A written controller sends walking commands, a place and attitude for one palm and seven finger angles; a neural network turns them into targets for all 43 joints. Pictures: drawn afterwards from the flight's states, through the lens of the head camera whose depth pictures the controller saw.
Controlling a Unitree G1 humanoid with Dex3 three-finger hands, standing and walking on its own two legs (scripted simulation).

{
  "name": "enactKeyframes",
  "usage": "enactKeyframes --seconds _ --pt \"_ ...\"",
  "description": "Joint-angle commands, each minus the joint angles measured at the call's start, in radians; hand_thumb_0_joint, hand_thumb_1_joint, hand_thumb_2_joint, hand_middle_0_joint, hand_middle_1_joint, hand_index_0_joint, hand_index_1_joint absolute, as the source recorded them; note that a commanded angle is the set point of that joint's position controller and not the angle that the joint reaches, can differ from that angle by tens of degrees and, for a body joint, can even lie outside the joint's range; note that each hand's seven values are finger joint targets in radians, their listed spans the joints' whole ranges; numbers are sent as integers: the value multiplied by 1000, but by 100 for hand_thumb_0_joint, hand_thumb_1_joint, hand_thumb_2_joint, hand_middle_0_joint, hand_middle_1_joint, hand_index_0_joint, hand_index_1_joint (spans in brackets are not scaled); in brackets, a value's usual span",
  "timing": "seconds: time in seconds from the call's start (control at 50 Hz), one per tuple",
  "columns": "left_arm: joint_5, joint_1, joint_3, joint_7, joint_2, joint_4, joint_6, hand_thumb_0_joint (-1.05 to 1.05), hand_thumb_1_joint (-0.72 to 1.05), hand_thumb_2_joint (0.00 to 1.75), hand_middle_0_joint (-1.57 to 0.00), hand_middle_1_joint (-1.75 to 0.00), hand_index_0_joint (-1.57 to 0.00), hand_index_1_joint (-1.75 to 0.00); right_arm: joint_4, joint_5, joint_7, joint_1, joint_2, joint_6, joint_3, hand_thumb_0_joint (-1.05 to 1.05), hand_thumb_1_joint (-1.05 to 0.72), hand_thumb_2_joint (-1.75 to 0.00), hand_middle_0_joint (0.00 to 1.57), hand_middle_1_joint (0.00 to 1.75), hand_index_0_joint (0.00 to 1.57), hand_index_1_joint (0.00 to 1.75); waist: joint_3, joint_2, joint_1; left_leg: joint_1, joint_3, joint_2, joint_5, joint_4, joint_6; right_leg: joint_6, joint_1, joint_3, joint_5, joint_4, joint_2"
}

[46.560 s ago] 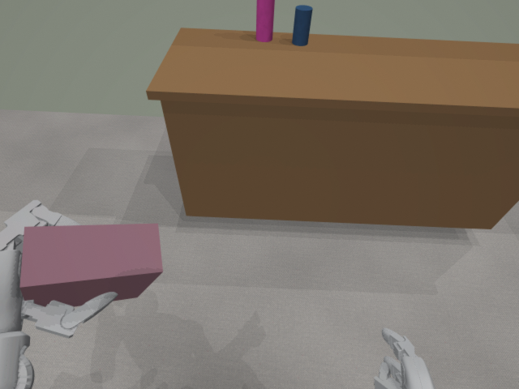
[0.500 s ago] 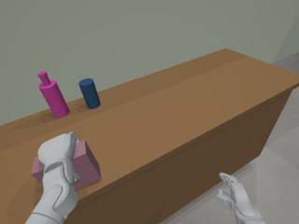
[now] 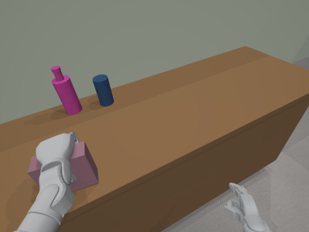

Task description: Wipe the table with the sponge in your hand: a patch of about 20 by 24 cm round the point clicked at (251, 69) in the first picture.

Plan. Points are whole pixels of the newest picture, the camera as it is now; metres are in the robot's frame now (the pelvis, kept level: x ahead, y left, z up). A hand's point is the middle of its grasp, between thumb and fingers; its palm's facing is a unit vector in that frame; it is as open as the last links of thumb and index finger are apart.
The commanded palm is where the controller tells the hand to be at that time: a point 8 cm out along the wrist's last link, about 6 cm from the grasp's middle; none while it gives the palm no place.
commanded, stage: wipe forward along the middle lane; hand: left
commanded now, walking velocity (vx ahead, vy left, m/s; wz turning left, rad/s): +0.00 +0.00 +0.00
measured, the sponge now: (69, 174) +0.26 +0.29 +0.02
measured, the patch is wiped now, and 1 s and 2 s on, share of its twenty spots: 1.00 1.00 1.00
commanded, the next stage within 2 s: slide back across to the first lane in 1.30 s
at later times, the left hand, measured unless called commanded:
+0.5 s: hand (65, 145) +0.32 +0.32 +0.07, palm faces -0.04 -0.07 -1.00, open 10.0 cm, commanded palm +0.30 +0.32 +0.11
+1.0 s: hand (66, 133) +0.36 +0.34 +0.07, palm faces -0.07 -0.04 -1.00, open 10.0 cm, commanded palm +0.35 +0.34 +0.11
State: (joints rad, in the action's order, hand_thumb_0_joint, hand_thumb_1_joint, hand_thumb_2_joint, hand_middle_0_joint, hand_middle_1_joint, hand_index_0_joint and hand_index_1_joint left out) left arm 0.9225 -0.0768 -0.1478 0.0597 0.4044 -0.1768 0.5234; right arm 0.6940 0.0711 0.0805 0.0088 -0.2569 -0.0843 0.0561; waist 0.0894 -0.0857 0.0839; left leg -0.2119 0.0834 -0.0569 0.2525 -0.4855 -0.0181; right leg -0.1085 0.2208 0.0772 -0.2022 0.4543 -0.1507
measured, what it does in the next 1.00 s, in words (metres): stands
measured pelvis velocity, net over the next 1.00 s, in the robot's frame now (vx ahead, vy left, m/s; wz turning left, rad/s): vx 0.00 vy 0.02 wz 0.03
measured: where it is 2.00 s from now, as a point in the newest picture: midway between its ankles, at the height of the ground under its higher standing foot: outside the picture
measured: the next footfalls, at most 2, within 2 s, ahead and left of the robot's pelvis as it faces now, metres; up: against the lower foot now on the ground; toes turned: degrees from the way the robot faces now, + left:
none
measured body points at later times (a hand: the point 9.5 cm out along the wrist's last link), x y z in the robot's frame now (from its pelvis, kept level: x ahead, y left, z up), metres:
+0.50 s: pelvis -0.02 +0.02 +0.00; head -0.03 -0.01 +0.45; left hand +0.32 +0.31 +0.12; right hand +0.18 -0.21 -0.11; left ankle +0.00 +0.12 -0.74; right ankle +0.02 -0.05 -0.74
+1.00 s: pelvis +0.00 +0.02 +0.00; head +0.00 +0.00 +0.45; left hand +0.36 +0.33 +0.12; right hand +0.17 -0.21 -0.12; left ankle +0.00 +0.12 -0.74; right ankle +0.02 -0.05 -0.74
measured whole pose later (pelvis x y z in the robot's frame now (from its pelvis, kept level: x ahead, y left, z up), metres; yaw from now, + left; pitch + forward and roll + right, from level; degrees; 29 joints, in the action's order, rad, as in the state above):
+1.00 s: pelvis +0.00 +0.02 +0.00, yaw +2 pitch +6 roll -1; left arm 0.98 -0.60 -0.09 0.11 0.44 -0.82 0.34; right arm 0.70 0.08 0.08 0.13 -0.27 -0.11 0.05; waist 0.12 -0.06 0.02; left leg -0.40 0.11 -0.09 0.24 -0.54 -0.04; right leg -0.08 0.39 0.04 -0.20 0.48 -0.12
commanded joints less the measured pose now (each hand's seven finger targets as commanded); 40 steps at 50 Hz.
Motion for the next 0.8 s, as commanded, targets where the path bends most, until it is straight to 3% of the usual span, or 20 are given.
enactKeyframes --seconds 0.0,0.02,0.04,0.1,0.12,0.14,0.18,0.22,0.28,0.32,0.36,0.42,0.48,0.52,0.58,0.62,0.68,0.72,0.74,0.78 --pt "22 -260 116 38 192 43 -9 0 10 130 -120 -160 -120 -160 -178 -2 5 -222 -107 51 -42 0 -90 -90 20 30 20 30 117 120 0 -58 -24 -18 -79 44 -39 56 -95 111 99 -96 116" --pt "27 -289 129 40 214 29 -6 0 10 130 -120 -160 -120 -160 -173 -2 7 -219 -112 50 -44 0 -90 -90 20 30 20 30 103 104 1 -57 -20 -17 -62 52 -40 51 -74 119 60 -104 111" --pt "28 -330 93 41 180 20 -9 0 10 130 -120 -160 -120 -160 -178 0 7 -213 -106 50 -43 0 -90 -90 20 30 20 30 104 110 -13 -64 -25 -17 -56 50 -40 54 -72 103 54 -102 113" --pt "43 -345 101 39 193 -66 -6 0 10 130 -120 -160 -120 -160 -168 -1 12 -197 -112 44 -42 0 -90 -90 20 30 20 30 80 142 -12 -85 -19 -15 -31 56 -38 52 -48 94 1 -109 110" --pt "50 -380 127 41 236 -78 -8 0 10 130 -120 -160 -120 -160 -161 0 13 -192 -122 41 -43 0 -90 -90 20 30 20 30 72 122 -13 -84 -16 -13 -17 59 -37 47 -32 107 -28 -114 108" --pt "56 -419 82 39 194 -86 -12 0 10 130 -120 -160 -120 -160 -169 2 14 -187 -114 38 -41 0 -90 -90 20 30 20 30 75 110 -23 -95 -19 -15 -2 62 -37 49 -27 89 -58 -110 109" --pt "60 -432 73 40 176 -135 -20 0 10 130 -120 -160 -120 -160 -166 2 15 -169 -116 40 -44 0 -90 -90 20 30 20 30 80 126 -23 -99 -16 -12 5 63 -35 47 -14 73 -75 -108 104" --pt "65 -476 114 43 236 -166 -28 0 10 130 -120 -160 -120 -160 -159 3 18 -159 -124 36 -45 0 -90 -90 20 30 20 30 92 113 -16 -105 -10 -10 29 69 -34 42 -4 78 -117 -110 104" --pt "60 -551 82 47 205 -218 -50 0 10 130 -120 -160 -120 -160 -161 6 22 -137 -120 40 -45 0 -90 -90 20 30 20 30 102 146 -34 -129 -10 -13 46 63 -35 50 1 60 -137 -104 106" --pt "72 -591 106 51 245 -243 -63 0 10 130 -120 -160 -120 -160 -155 7 22 -127 -127 40 -47 0 -90 -90 20 30 20 30 109 93 -29 -132 -7 -12 62 68 -34 42 19 67 -159 -101 105" --pt "79 -617 65 58 194 -278 -72 0 10 130 -120 -160 -120 -160 -157 7 18 -107 -119 42 -48 0 -90 -90 20 30 20 30 125 89 -36 -136 -6 -13 48 59 -35 42 21 42 -135 -89 105" --pt "88 -681 110 67 261 -323 -87 0 10 130 -120 -160 -120 -160 -146 6 18 -85 -132 39 -52 0 -90 -90 20 30 20 30 136 96 -41 -149 -1 -10 53 55 -36 41 28 51 -133 -87 103" --pt "84 -695 76 77 216 -366 -103 0 10 130 -120 -160 -120 -160 -148 6 14 -63 -127 41 -54 0 -90 -90 20 30 20 30 146 106 -48 -166 -2 -11 40 45 -36 45 29 33 -109 -77 107" --pt "83 -679 117 85 252 -374 -109 0 10 130 -120 -160 -120 -160 -148 5 10 -61 -132 38 -57 0 -90 -90 20 30 20 30 183 106 -34 -167 2 -10 13 41 -37 40 7 46 -75 -73 104" --pt "75 -660 69 97 185 -388 -111 0 10 130 -120 -160 -120 -160 -152 7 2 -42 -126 35 -61 0 -90 -90 20 30 20 30 200 124 -45 -164 -1 -9 -20 29 -38 46 -1 27 -16 -64 107" --pt "77 -681 113 101 241 -399 -112 0 10 130 -120 -160 -120 -160 -145 8 2 -43 -134 30 -61 0 -90 -90 20 30 20 30 202 128 -40 -173 2 -7 -28 30 -39 41 -6 46 6 -64 104" --pt "72 -738 86 107 226 -437 -107 0 10 130 -120 -160 -120 -160 -136 9 2 -25 -133 25 -59 0 -90 -90 20 30 20 30 168 146 -64 -190 -3 -6 -1 31 -41 52 11 29 -19 -71 109" --pt "70 -751 124 105 274 -453 -110 0 10 130 -120 -160 -120 -160 -133 9 5 -31 -137 23 -56 0 -90 -90 20 30 20 30 170 133 -53 -197 0 -6 1 36 -41 48 8 41 -23 -75 110" --pt "78 -779 118 106 282 -472 -116 0 10 130 -120 -160 -120 -160 -126 7 7 -16 -138 21 -57 0 -90 -90 20 30 20 30 173 134 -68 -198 -5 -7 -6 27 -43 52 3 35 -10 -68 113" --pt "90 -822 75 100 245 -487 -122 0 10 130 -120 -160 -120 -160 -127 10 6 -9 -134 20 -55 0 -90 -90 20 30 20 30 172 101 -79 -184 -3 -5 -5 29 -40 49 32 21 -21 -67 111"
